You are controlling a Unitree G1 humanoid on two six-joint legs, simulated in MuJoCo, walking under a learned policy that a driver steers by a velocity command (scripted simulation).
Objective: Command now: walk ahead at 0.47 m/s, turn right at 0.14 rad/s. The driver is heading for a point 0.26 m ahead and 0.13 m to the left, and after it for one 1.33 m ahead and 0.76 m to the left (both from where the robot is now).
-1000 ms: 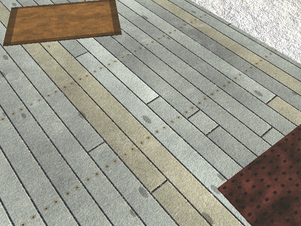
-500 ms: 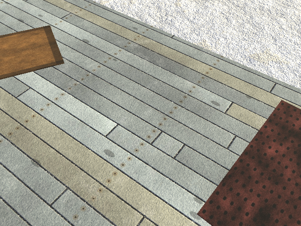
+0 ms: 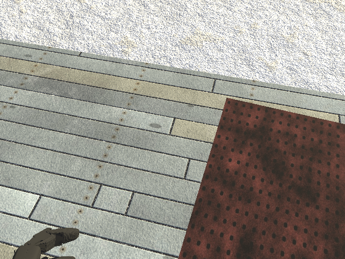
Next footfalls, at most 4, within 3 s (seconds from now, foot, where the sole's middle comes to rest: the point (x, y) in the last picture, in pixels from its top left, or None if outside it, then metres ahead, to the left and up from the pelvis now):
0.46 left None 0.37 0.11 -0.75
0.90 right None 0.43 -0.11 -0.75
1.32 left None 0.25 0.09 -0.75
1.74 right None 0.44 -0.05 -0.75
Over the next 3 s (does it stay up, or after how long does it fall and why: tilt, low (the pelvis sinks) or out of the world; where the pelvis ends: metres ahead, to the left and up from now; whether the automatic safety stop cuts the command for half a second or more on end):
stays up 0.34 -0.04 0.02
